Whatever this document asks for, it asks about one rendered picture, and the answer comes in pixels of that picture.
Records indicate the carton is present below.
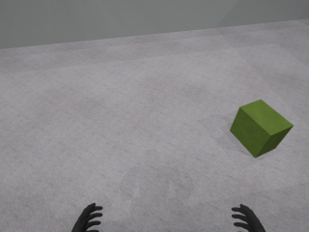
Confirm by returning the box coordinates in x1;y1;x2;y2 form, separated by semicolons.
230;100;294;158

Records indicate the robot right hand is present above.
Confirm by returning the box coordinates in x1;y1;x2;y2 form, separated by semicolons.
231;204;266;232

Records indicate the robot left hand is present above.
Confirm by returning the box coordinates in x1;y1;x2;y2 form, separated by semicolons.
71;203;103;232

